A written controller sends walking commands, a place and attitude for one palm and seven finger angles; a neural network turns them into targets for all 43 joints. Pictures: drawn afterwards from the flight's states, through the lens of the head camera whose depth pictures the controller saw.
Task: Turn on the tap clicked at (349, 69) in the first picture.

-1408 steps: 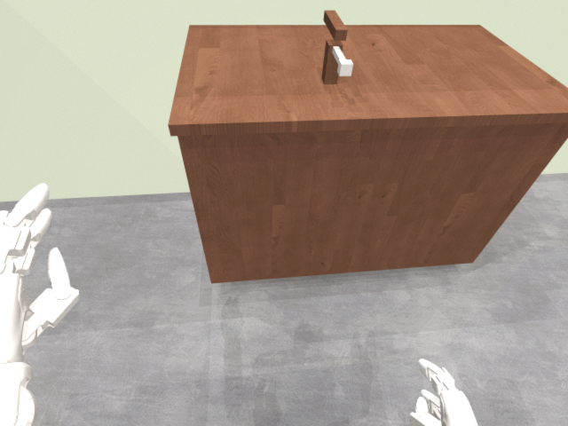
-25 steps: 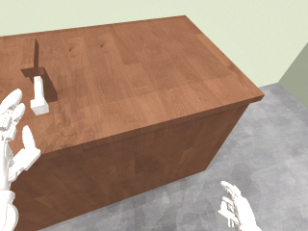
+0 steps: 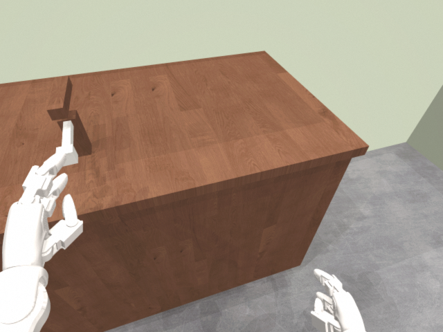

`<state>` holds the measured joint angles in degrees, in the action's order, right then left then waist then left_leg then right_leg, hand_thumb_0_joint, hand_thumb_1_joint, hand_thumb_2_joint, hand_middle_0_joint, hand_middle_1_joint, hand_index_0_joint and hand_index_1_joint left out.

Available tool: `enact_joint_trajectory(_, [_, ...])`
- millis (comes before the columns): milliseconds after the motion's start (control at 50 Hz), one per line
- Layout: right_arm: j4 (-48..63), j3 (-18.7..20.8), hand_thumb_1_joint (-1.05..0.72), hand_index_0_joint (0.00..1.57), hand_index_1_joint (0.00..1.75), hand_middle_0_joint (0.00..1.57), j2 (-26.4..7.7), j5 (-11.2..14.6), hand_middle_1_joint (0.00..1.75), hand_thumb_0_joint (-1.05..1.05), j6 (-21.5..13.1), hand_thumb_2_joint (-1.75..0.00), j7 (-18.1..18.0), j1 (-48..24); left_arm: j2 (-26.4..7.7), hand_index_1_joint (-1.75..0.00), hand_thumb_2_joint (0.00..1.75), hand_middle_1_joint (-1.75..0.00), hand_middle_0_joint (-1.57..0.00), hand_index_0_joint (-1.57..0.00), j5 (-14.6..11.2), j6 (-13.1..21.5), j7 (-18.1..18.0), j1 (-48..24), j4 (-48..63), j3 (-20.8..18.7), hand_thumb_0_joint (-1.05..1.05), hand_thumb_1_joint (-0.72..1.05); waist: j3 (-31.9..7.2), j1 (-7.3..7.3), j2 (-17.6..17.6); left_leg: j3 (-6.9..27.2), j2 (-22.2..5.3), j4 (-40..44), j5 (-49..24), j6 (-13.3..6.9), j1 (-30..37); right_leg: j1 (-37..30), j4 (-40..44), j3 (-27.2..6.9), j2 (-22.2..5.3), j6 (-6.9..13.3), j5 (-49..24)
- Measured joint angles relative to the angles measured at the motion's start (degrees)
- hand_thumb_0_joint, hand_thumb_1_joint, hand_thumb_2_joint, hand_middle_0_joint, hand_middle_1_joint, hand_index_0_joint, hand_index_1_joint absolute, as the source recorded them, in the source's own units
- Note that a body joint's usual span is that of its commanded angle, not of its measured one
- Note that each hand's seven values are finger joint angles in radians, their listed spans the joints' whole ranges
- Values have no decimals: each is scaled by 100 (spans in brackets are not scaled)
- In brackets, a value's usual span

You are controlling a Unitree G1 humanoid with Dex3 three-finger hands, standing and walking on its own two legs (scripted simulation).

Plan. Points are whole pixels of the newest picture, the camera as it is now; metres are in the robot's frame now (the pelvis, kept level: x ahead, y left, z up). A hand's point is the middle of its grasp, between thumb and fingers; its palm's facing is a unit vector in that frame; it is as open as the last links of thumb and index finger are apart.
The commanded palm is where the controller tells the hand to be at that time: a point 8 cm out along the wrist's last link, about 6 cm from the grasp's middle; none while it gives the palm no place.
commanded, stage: turn the palm inward beside the body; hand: left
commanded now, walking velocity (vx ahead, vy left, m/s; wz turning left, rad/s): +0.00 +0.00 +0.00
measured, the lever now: (67, 155) +0.36 +0.34 +0.14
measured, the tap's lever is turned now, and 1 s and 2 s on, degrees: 3 3 3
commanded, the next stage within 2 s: reach beside the lever's end, fingers flat in 1.84 s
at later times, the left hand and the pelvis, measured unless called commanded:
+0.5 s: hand (84, 200) +0.23 +0.23 +0.18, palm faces +0.54 -0.80 -0.27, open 7.4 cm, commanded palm +0.18 +0.26 +0.19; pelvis +0.05 -0.05 -0.01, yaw +2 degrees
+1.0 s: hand (72, 212) +0.21 +0.23 +0.19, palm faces +0.54 -0.83 -0.14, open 7.4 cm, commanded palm +0.15 +0.26 +0.20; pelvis +0.02 -0.03 +0.00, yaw +3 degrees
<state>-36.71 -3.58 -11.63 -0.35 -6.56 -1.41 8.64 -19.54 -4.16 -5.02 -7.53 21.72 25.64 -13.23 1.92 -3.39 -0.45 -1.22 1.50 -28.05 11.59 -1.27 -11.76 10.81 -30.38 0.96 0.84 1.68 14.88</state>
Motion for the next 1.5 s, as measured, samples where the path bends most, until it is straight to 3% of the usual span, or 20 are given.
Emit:
enact_joint_trajectory(60, [-208,23,-90,20,30,21,36,-27,30,2,-90,-90,-84,-32,-7,-31,90,-30,-22,-21,-40,485,-350,-312,-154,-368,2,88,7,-171,53,168,-105,-222,81,110,-153,43,-67,169,108,106,44])
enact_joint_trajectory(100, [-339,14,-90,20,30,20,-4,-44,30,2,-135,-90,-132,-37,23,-31,90,-30,-22,-21,3,590,-475,-587,-284,-593,2,88,-11,-241,7,298,-146,-336,138,154,-203,11,-75,296,157,165,78])
enact_joint_trajectory(160, [-466,-10,-90,20,30,20,-122,-19,30,2,-179,-90,-258,-49,83,-30,90,-30,-21,-21,-26,340,-353,-821,-438,-679,1,89,-26,-280,-183,441,-172,-391,199,177,-156,-124,-17,431,199,211,117])
enact_joint_trajectory(240, [-554,2,-90,21,30,21,-211,47,30,2,-242,-90,-469,-106,48,-30,90,-30,-20,-20,-224,-293,140,-801,-562,-427,1,89,-62,-247,-413,487,-199,-336,263,166,-37,-267,80,470,233,215,154])
enact_joint_trajectory(300, [-606,52,-90,21,30,21,-170,69,30,2,-304,-90,-524,-176,-14,-30,90,-30,-20,-20,-409,-443,307,-697,-568,-366,1,89,-134,-186,-418,471,-239,-330,299,203,-50,-223,51,437,278,244,214])
enact_joint_trajectory(420, [-512,172,-90,20,30,20,-140,73,30,2,-372,-90,-383,-69,54,-31,90,-30,-21,-21,-584,-113,82,-268,-128,-731,2,89,-359,-147,-187,383,-270,-385,475,350,-144,-19,-178,346,300,359,452])
enact_joint_trajectory(500, [-405,219,-90,20,30,20,-289,120,30,2,-385,-90,-334,64,105,-31,90,-30,-21,-21,-654,-147,131,93,180,-892,1,89,-445,-173,-203,362,-221,-438,566,296,-124,-29,-265,328,252,317,584])
enact_joint_trajectory(620, [-390,269,-90,20,30,20,-382,204,30,2,-502,-90,-433,84,249,-30,90,-30,-21,-20,-866,-342,297,133,283,-780,1,89,-381,-249,-267,413,-150,-445,603,306,-127,-38,-305,385,180,302,646])
enact_joint_trajectory(780, [-351,153,-90,20,30,20,-180,167,30,2,-662,-90,-424,13,376,-30,90,-30,-21,-20,-800,-348,79,10,539,-574,2,89,-392,-289,-225,379,-118,-473,544,281,-198,49,-355,357,143,276,592])
enact_joint_trajectory(1020, [-456,-94,-90,20,30,21,-9,199,30,2,-584,-90,-514,-182,465,-30,90,-30,-21,-20,-878,-1213,-145,-310,685,-444,1,89,-315,-306,-304,371,-125,-373,340,211,-6,-206,-109,351,151,210,308])
enact_joint_trajectory(1200, [-504,-149,-90,20,30,21,-23,176,30,2,-585,-90,-538,-279,580,-30,90,-30,-21,-20,-820,-1448,-329,-285,1034,-225,2,89,-246,-333,-310,369,-107,-222,178,170,154,-392,93,349,134,169,119])
enact_joint_trajectory(1380, [-596,-189,-90,20,30,20,0,224,30,2,-471,-90,-582,-397,652,-30,90,-30,-21,-20,-890,-1888,-374,-426,1020,-260,1,89,-203,-373,-332,403,-94,-89,88,152,315,-590,284,380,127,146,12])
enact_joint_trajectory(1500, [-606,-209,-90,20,30,20,25,217,30,2,-469,-90,-578,-440,701,-30,90,-30,-20,-20,-889,-2001,-382,-505,1044,-236,2,89,-174,-403,-316,412,-89,-19,78,149,372,-657,367,386,124,145,-4])
